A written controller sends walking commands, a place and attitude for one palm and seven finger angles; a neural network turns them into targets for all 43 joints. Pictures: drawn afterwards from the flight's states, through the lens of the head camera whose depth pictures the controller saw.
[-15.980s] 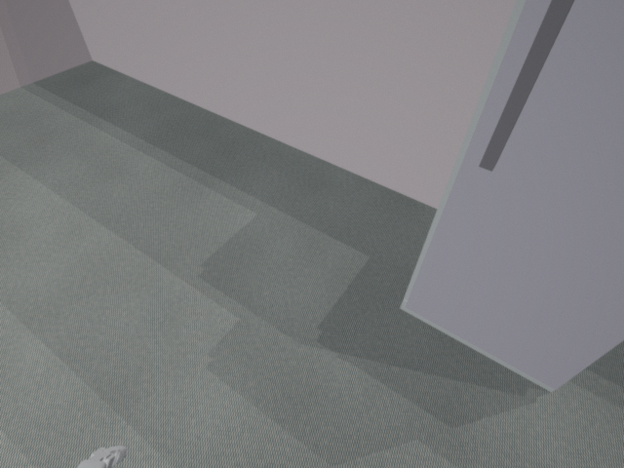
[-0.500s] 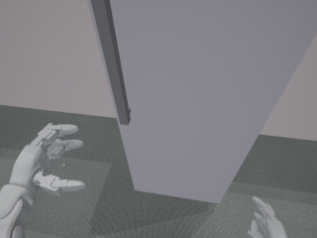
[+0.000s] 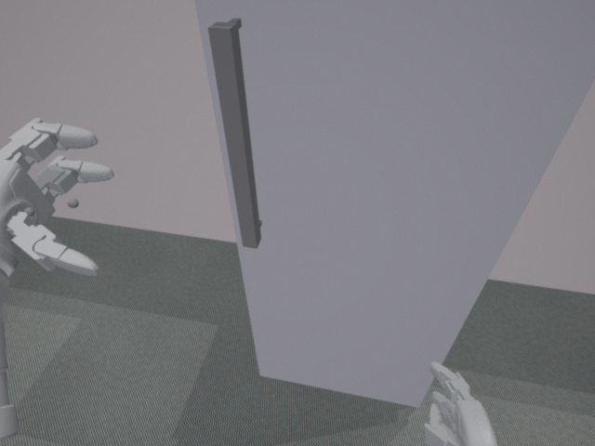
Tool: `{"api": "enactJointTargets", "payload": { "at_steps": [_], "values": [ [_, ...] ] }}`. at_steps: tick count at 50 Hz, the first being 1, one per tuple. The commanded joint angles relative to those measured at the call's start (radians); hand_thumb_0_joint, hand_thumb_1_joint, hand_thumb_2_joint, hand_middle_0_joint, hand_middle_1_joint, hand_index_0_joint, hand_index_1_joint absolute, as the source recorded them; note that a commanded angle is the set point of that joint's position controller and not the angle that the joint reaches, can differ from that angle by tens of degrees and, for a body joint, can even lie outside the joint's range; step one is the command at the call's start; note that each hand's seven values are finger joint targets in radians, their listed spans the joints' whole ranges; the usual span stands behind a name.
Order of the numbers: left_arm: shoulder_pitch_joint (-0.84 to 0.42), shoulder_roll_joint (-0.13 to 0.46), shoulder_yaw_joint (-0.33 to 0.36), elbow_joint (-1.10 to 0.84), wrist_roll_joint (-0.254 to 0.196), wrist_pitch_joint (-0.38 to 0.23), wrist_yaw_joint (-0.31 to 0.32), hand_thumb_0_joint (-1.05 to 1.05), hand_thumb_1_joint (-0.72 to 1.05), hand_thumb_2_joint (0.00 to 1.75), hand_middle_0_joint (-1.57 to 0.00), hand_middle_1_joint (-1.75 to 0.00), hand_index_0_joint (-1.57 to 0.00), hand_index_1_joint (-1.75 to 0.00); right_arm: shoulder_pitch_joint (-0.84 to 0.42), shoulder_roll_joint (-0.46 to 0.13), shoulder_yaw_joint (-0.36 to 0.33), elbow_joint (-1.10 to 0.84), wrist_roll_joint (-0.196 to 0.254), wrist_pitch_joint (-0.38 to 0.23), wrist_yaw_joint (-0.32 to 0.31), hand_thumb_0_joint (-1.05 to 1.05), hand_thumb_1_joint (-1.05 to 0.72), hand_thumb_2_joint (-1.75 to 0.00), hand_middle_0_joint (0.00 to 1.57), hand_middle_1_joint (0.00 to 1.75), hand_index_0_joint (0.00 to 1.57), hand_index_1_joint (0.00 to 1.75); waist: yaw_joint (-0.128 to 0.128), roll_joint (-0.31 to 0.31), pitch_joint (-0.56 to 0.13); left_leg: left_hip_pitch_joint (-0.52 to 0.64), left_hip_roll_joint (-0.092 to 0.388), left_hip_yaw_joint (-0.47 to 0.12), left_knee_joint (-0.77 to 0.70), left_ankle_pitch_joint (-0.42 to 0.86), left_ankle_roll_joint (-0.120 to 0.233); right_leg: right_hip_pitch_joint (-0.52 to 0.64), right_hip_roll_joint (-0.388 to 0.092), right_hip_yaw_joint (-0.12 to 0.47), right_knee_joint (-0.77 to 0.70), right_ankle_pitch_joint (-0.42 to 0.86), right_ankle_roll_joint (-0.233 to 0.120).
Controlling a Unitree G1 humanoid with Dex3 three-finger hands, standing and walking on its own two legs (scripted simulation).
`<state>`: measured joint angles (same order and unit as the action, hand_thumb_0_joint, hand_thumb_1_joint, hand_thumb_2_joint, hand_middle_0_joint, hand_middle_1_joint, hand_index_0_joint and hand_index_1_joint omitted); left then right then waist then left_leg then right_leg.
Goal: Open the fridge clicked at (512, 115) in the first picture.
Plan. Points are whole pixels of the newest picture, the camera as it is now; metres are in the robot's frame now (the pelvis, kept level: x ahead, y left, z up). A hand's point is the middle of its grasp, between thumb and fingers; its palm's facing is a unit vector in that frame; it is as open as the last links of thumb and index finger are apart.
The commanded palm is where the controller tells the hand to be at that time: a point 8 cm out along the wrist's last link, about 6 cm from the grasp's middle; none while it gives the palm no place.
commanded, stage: raise the hand to about handle height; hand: left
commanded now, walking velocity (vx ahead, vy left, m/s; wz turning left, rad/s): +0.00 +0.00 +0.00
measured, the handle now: (245, 150) +0.49 +0.15 +0.18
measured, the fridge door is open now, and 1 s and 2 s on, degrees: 0 0 0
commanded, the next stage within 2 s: move the hooked fingers beside the handle in 0.50 s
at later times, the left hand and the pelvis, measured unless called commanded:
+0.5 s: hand (94, 208) +0.29 +0.28 +0.22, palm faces +0.09 -0.99 -0.13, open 14.0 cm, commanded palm +0.24 +0.31 +0.23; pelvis +0.00 -0.01 +0.00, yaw +0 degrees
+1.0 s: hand (132, 190) +0.32 +0.25 +0.22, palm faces +0.00 -1.00 -0.08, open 14.0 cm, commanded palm +0.29 +0.30 +0.23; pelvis +0.00 -0.01 +0.00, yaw +0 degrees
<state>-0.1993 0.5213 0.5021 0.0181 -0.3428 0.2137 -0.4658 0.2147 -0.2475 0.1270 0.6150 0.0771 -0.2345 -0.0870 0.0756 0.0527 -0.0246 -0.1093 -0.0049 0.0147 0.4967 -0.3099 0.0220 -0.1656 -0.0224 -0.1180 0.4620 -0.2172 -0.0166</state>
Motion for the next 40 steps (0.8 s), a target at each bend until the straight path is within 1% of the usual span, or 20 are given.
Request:
{"api": "enactJointTargets", "payload": {
  "at_steps": [1, 3, 6, 8, 10, 11, 12, 14, 16, 17, 19, 21, 23, 27, 29, 31, 34, 37, 39, 40],
  "values": [
    [-0.331, 0.257, 0.023, 0.091, 0.019, 0.061, -0.011, 0.0, -0.5, 0.3, -0.3, -1.2, -0.3, -1.2, -0.14, -0.154, -0.072, -0.148, 0.025, -0.039, -0.011, 0.0, -0.9, -0.9, 0.2, 0.3, 0.2, 0.3, -0.034, 0.025, 0.024, -0.087, 0.014, -0.077, -0.126, 0.147, -0.009, -0.041, 0.003, 0.044, -0.076, 0.061, -0.02],
    [-0.295, 0.208, -0.047, 0.13, 0.026, 0.1, -0.032, 0.0, -0.5, 0.3, -0.3, -1.2, -0.3, -1.2, -0.138, -0.166, -0.077, -0.168, 0.034, -0.03, -0.002, 0.0, -0.9, -0.9, 0.2, 0.3, 0.2, 0.3, -0.038, -0.011, 0.005, -0.101, 0.011, -0.081, -0.115, 0.129, -0.008, -0.055, 0.001, 0.044, -0.061, 0.047, -0.014],
    [-0.3, 0.23, -0.042, 0.006, 0.008, 0.107, -0.072, 0.0, -0.5, 0.3, -0.3, -1.2, -0.3, -1.2, -0.167, -0.164, -0.08, -0.21, 0.035, -0.023, 0.012, 0.0, -0.9, -0.9, 0.2, 0.3, 0.2, 0.3, -0.029, -0.015, -0.129, -0.043, 0.01, -0.079, -0.088, 0.185, -0.001, 0.003, -0.003, 0.056, -0.038, 0.1, -0.018],
    [-0.373, 0.329, 0.057, -0.188, -0.01, 0.052, -0.073, 0.0, -0.5, 0.3, -0.3, -1.2, -0.3, -1.2, -0.193, -0.155, -0.079, -0.242, 0.026, -0.028, 0.012, 0.0, -0.9, -0.9, 0.2, 0.3, 0.2, 0.3, -0.011, 0.012, -0.273, 0.01, -0.001, -0.08, -0.072, 0.227, 0.004, 0.067, -0.002, 0.061, -0.023, 0.131, -0.019],
    [-0.375, 0.393, 0.152, -0.305, -0.032, -0.023, -0.045, 0.0, -0.5, 0.3, -0.3, -1.2, -0.3, -1.2, -0.192, -0.137, -0.074, -0.25, 0.013, -0.039, 0.009, 0.0, -0.9, -0.9, 0.2, 0.3, 0.2, 0.3, 0.004, 0.033, -0.34, 0.042, -0.001, -0.081, -0.076, 0.271, 0.003, 0.113, 0.006, 0.06, -0.021, 0.162, -0.021],
    [-0.343, 0.443, 0.211, -0.342, -0.041, -0.054, -0.018, 0.0, -0.5, 0.3, -0.3, -1.2, -0.3, -1.2, -0.192, -0.131, -0.07, -0.243, 0.005, -0.043, 0.01, 0.0, -0.9, -0.9, 0.2, 0.3, 0.2, 0.3, 0.017, 0.037, -0.32, 0.027, 0.003, -0.076, -0.079, 0.281, 0.002, 0.125, 0.009, 0.059, -0.029, 0.162, -0.023],
    [-0.331, 0.437, 0.237, -0.335, -0.047, -0.074, 0.003, 0.0, -0.5, 0.3, -0.3, -1.2, -0.3, -1.2, -0.185, -0.129, -0.071, -0.235, 0.001, -0.047, 0.007, 0.0, -0.9, -0.9, 0.2, 0.3, 0.2, 0.3, 0.015, 0.043, -0.309, 0.014, 0.002, -0.073, -0.086, 0.285, 0.003, 0.131, 0.01, 0.057, -0.032, 0.173, -0.023],
    [-0.3, 0.393, 0.226, -0.258, -0.035, -0.073, 0.036, 0.0, -0.5, 0.3, -0.3, -1.2, -0.3, -1.2, -0.166, -0.13, -0.074, -0.208, 0.004, -0.049, 0.004, 0.0, -0.9, -0.9, 0.2, 0.3, 0.2, 0.3, 0.007, 0.086, -0.21, -0.011, 0.008, -0.065, -0.103, 0.267, -0.003, 0.085, 0.011, 0.046, -0.041, 0.164, -0.024],
    [-0.289, 0.362, 0.191, -0.149, -0.009, -0.025, 0.051, 0.0, -0.5, 0.3, -0.3, -1.2, -0.3, -1.2, -0.155, -0.141, -0.082, -0.18, 0.008, -0.044, 0.003, 0.0, -0.9, -0.9, 0.2, 0.3, 0.2, 0.3, 0.003, 0.133, -0.106, -0.038, 0.009, -0.051, -0.11, 0.237, -0.005, 0.036, 0.005, 0.05, -0.06, 0.14, -0.026],
    [-0.306, 0.32, 0.138, -0.087, 0.0, 0.011, 0.05, 0.0, -0.5, 0.3, -0.3, -1.2, -0.3, -1.2, -0.156, -0.144, -0.078, -0.17, 0.015, -0.041, 0.002, 0.0, -0.9, -0.9, 0.2, 0.3, 0.2, 0.3, -0.017, 0.143, -0.032, -0.062, 0.012, -0.049, -0.119, 0.202, -0.007, -0.001, 0.0, 0.052, -0.069, 0.114, -0.023],
    [-0.329, 0.263, 0.039, -0.006, 0.018, 0.075, 0.033, 0.0, -0.5, 0.3, -0.3, -1.2, -0.3, -1.2, -0.147, -0.157, -0.081, -0.166, 0.028, -0.038, -0.003, 0.0, -0.9, -0.9, 0.2, 0.3, 0.2, 0.3, -0.037, 0.098, 0.003, -0.077, 0.013, -0.054, -0.119, 0.145, -0.004, -0.037, -0.003, 0.058, -0.079, 0.063, -0.015],
    [-0.341, 0.199, -0.047, -0.003, 0.028, 0.099, 0.007, 0.0, -0.5, 0.3, -0.3, -1.2, -0.3, -1.2, -0.147, -0.159, -0.085, -0.18, 0.033, -0.039, -0.006, 0.0, -0.9, -0.9, 0.2, 0.3, 0.2, 0.3, -0.049, 0.036, -0.022, -0.057, 0.014, -0.058, -0.099, 0.167, 0.004, -0.035, -0.003, 0.067, -0.074, 0.09, -0.012],
    [-0.358, 0.238, -0.035, -0.042, 0.025, 0.098, -0.021, 0.0, -0.5, 0.3, -0.3, -1.2, -0.3, -1.2, -0.152, -0.165, -0.088, -0.193, 0.032, -0.037, -0.007, 0.0, -0.9, -0.9, 0.2, 0.3, 0.2, 0.3, -0.048, -0.011, -0.118, -0.033, 0.007, -0.06, -0.079, 0.173, 0.014, -0.004, -0.006, 0.074, -0.062, 0.104, -0.004],
    [-0.363, 0.373, 0.133, -0.219, -0.027, -0.001, -0.042, 0.0, -0.5, 0.3, -0.3, -1.2, -0.3, -1.2, -0.186, -0.146, -0.081, -0.216, 0.016, -0.038, -0.005, 0.0, -0.9, -0.9, 0.2, 0.3, 0.2, 0.3, -0.013, -0.033, -0.302, 0.001, -0.004, -0.06, -0.051, 0.244, 0.017, 0.13, -0.01, 0.092, -0.037, 0.184, -0.003],
    [-0.333, 0.394, 0.188, -0.235, -0.043, -0.039, -0.026, 0.0, -0.5, 0.3, -0.3, -1.2, -0.3, -1.2, -0.189, -0.133, -0.078, -0.215, 0.011, -0.041, -0.004, 0.0, -0.9, -0.9, 0.2, 0.3, 0.2, 0.3, -0.002, -0.003, -0.308, 0.0, -0.005, -0.053, -0.052, 0.271, 0.017, 0.151, -0.01, 0.089, -0.033, 0.225, -0.005],
    [-0.286, 0.405, 0.213, -0.158, -0.037, -0.038, -0.002, 0.0, -0.5, 0.3, -0.3, -1.2, -0.3, -1.2, -0.177, -0.139, -0.081, -0.194, 0.009, -0.037, 0.001, 0.0, -0.9, -0.9, 0.2, 0.3, 0.2, 0.3, 0.005, 0.017, -0.23, -0.032, 0.001, -0.048, -0.058, 0.261, 0.013, 0.115, -0.008, 0.083, -0.046, 0.208, -0.007],
    [-0.319, 0.316, 0.115, -0.022, -0.008, 0.017, 0.015, 0.0, -0.5, 0.3, -0.3, -1.2, -0.3, -1.2, -0.164, -0.147, -0.081, -0.169, 0.02, -0.033, -0.003, 0.0, -0.9, -0.9, 0.2, 0.3, 0.2, 0.3, -0.027, 0.078, -0.061, -0.068, 0.007, -0.046, -0.079, 0.196, 0.005, 0.0, -0.011, 0.074, -0.064, 0.139, -0.009],
    [-0.367, 0.281, 0.024, 0.02, 0.021, 0.073, 0.0, 0.0, -0.5, 0.3, -0.3, -1.2, -0.3, -1.2, -0.157, -0.161, -0.084, -0.17, 0.03, -0.027, -0.006, 0.0, -0.9, -0.9, 0.2, 0.3, 0.2, 0.3, -0.046, 0.053, -0.048, -0.071, 0.009, -0.049, -0.075, 0.18, 0.008, -0.021, -0.017, 0.082, -0.069, 0.121, -0.003],
    [-0.453, 0.249, -0.045, -0.019, 0.032, 0.07, -0.015, 0.0, -0.5, 0.3, -0.3, -1.2, -0.3, -1.2, -0.162, -0.155, -0.084, -0.187, 0.032, -0.031, -0.012, 0.0, -0.9, -0.9, 0.2, 0.3, 0.2, 0.3, -0.06, 0.04, -0.098, -0.042, 0.004, -0.056, -0.067, 0.17, 0.015, -0.025, -0.015, 0.085, -0.062, 0.107, 0.0],
    [-0.499, 0.263, -0.041, -0.039, 0.031, 0.054, -0.017, 0.0, -0.5, 0.3, -0.3, -1.2, -0.3, -1.2, -0.159, -0.156, -0.086, -0.185, 0.031, -0.035, -0.017, 0.0, -0.9, -0.9, 0.2, 0.3, 0.2, 0.3, -0.067, 0.028, -0.122, -0.026, 0.004, -0.061, -0.064, 0.167, 0.017, -0.021, -0.012, 0.081, -0.06, 0.099, -0.001]
  ]
}}
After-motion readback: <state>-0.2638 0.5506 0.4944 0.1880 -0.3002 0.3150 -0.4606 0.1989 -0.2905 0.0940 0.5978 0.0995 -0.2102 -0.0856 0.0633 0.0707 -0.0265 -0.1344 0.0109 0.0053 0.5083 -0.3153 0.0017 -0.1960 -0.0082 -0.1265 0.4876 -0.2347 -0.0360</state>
